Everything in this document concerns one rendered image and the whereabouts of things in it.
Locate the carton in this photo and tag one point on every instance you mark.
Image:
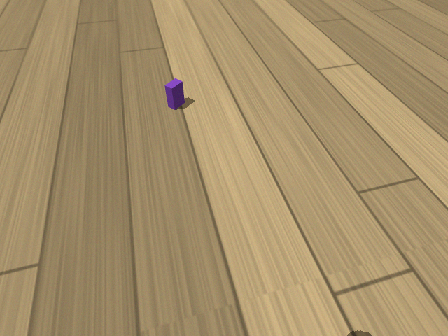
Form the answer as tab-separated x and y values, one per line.
175	94

